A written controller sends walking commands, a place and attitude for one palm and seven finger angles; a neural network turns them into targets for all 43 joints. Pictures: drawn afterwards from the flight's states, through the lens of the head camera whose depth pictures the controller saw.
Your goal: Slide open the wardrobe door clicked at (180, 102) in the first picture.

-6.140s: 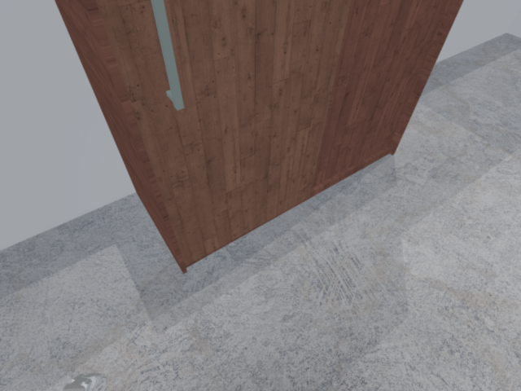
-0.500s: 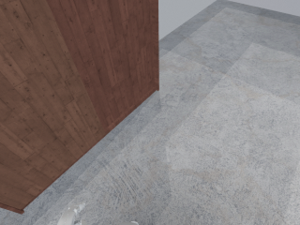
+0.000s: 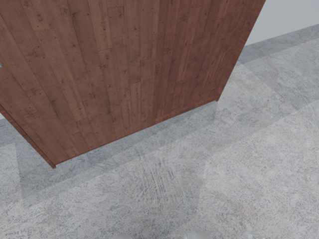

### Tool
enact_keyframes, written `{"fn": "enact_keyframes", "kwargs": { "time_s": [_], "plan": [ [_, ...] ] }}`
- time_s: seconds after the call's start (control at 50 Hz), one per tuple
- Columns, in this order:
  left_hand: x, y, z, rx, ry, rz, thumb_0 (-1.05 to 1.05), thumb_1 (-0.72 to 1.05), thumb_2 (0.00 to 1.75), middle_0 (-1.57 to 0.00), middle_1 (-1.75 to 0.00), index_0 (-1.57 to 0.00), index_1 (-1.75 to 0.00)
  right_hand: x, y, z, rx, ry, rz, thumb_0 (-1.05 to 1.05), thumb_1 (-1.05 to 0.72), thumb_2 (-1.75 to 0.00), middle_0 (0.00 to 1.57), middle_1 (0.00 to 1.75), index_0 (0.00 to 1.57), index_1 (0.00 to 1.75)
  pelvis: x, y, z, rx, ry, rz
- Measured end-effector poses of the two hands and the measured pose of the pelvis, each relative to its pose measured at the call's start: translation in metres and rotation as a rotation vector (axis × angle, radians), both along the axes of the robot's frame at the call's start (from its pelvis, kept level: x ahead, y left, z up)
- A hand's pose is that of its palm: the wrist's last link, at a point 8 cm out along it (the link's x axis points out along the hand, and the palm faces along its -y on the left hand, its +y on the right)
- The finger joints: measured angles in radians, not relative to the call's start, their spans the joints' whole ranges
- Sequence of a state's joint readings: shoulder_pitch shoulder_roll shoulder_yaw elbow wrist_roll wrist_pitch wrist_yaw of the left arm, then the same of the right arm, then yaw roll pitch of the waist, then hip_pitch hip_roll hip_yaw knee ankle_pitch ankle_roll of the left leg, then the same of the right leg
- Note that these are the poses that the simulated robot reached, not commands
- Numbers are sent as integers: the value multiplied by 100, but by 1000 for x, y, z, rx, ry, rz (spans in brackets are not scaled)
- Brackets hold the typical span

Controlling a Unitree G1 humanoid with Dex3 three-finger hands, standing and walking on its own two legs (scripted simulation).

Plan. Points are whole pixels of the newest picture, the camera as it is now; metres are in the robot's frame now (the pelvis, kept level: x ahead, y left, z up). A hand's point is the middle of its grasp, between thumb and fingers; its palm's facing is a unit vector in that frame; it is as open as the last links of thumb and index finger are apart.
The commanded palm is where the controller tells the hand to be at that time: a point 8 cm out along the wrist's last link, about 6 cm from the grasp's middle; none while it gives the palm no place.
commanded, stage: turn to face it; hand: left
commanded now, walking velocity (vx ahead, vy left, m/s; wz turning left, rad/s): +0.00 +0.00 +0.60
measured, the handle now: out of the picture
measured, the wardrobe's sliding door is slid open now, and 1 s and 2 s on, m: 0.00 0.00 0.00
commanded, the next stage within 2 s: take the last steps up to it in 0.80 s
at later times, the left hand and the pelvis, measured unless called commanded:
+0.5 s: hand out of the picture +0.04 +0.18 -0.13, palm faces +0.29 -0.91 -0.29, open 7.4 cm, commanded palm none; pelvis -0.01 -0.04 +0.01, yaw +18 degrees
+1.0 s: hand out of the picture -0.12 +0.21 -0.16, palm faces +0.50 -0.83 -0.24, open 7.4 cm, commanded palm none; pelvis -0.05 +0.00 +0.01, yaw +28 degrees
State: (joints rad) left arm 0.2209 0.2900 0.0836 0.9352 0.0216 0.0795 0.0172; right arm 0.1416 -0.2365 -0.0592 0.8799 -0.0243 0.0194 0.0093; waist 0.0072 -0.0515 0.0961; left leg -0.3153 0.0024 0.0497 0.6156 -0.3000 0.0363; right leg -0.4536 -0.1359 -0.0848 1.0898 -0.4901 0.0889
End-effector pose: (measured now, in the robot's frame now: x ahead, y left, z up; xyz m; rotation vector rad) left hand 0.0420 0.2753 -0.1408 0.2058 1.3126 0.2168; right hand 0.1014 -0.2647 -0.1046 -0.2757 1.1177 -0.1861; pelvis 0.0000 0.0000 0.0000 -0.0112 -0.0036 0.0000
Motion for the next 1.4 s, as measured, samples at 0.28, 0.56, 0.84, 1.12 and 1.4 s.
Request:
{"fn": "enact_keyframes", "kwargs": {
  "time_s": [0.28, 0.56, 0.84, 1.12, 1.4],
  "plan": [
    [27, -16, 34, 28, -201, 77, 1, 90, 90, -20, -30, -19, -30, -4, 14, -16, 81, 78, 95, 1, -91, -90, 21, 30, 20, 30, -5, -14, 9, 2, 7, 167],
    [-50, -63, 41, 46, -180, 244, 1, 90, 90, -20, -30, -20, -30, 15, -19, -25, 74, 154, 230, 1, -91, -90, 20, 30, 20, 30, -14, -44, 11, 47, -16, 350],
    [-191, -39, -6, -36, 49, 477, 1, 90, 90, -20, -30, -20, -30, 59, 75, -3, 12, 16, 463, 1, -91, -90, 20, 30, 20, 30, -43, -6, 0, 16, -16, 447],
    [-168, -40, 22, -27, -78, 470, 1, 91, 90, -20, -30, -19, -30, 9, 82, -13, 89, 88, 454, 0, -92, -90, 21, 30, 21, 30, -49, -5, 15, 14, -24, 512],
    [-180, -114, 30, -68, 26, 584, 1, 91, 90, -20, -30, -20, -30, 5, 36, -27, 79, 298, 412, 1, -92, -90, 20, 30, 20, 30, 1, -11, 21, 54, -14, 547]
  ]
}}
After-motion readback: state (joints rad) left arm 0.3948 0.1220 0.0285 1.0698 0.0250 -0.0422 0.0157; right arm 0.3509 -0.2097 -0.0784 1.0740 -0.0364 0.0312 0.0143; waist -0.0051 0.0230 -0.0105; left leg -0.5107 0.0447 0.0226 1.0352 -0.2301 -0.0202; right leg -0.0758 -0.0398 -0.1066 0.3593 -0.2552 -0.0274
